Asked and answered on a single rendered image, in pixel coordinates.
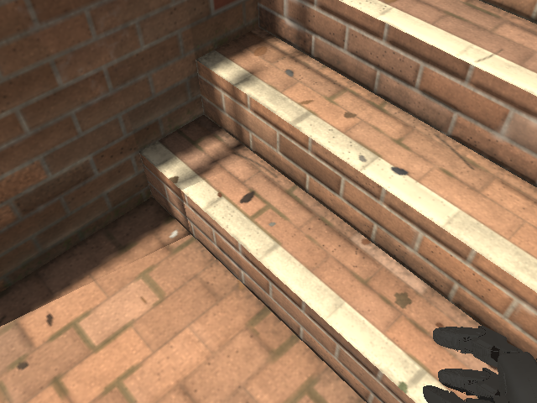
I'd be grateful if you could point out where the robot right hand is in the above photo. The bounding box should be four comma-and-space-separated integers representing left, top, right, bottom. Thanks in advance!
423, 326, 537, 403

